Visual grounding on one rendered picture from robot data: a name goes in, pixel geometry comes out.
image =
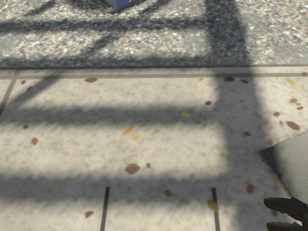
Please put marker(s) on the right robot hand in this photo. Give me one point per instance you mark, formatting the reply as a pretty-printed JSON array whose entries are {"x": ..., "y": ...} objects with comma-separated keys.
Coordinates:
[{"x": 293, "y": 207}]

